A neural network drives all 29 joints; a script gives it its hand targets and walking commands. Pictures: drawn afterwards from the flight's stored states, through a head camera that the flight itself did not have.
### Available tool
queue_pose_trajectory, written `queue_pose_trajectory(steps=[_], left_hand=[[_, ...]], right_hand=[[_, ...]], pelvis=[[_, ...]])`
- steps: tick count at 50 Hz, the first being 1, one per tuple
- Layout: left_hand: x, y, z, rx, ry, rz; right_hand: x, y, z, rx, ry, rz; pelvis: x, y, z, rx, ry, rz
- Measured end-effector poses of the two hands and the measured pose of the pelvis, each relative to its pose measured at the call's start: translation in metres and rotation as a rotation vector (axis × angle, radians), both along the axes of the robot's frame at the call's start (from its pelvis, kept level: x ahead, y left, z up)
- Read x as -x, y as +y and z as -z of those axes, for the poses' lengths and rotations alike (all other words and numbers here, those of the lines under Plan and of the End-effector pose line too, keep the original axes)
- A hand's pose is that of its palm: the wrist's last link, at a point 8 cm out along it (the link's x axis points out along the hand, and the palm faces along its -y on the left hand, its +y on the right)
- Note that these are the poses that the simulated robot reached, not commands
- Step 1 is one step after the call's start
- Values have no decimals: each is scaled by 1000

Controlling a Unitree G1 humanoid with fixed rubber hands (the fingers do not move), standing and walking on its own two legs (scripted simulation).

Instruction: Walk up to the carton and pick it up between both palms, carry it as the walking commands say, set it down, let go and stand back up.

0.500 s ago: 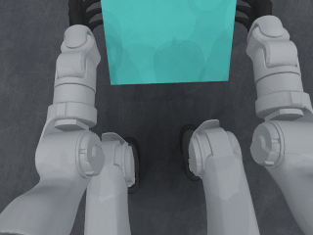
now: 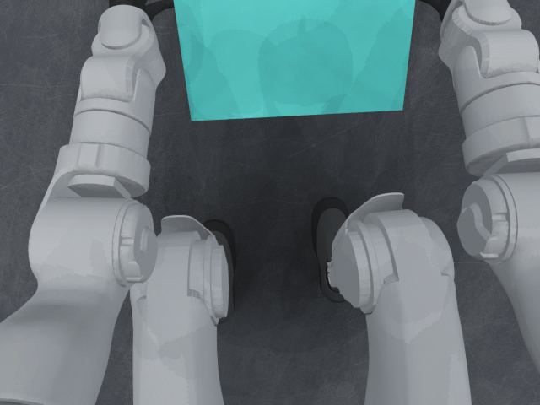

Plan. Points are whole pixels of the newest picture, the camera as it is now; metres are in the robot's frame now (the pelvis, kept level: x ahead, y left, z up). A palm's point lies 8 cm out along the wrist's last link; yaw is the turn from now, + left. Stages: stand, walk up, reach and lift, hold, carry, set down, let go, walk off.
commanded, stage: set down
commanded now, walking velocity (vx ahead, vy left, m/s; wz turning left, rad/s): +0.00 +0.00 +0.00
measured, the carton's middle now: out of the picture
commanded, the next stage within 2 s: none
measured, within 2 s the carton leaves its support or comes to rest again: rests again in 1.76 s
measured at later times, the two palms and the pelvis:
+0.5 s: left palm (136, 6) +0.55 +0.11 -0.17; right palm out of the picture +0.52 -0.25 -0.17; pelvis -0.01 +0.00 -0.01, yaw +0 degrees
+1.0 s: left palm (138, 1) +0.56 +0.11 -0.18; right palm out of the picture +0.53 -0.25 -0.18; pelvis +0.01 +0.00 -0.01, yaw +0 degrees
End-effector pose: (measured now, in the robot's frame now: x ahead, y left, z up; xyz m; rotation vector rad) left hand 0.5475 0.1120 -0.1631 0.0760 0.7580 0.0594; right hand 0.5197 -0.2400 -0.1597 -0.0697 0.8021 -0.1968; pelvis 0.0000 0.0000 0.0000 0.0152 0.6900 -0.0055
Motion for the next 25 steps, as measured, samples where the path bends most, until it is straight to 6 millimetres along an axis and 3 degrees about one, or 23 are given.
queue_pose_trajectory(steps=[25], left_hand=[[-5, -4, 3, 24, 2, 24]], right_hand=[[1, -8, 8, -24, 0, -3]], pelvis=[[7, 0, 7, 3, -78, -2]])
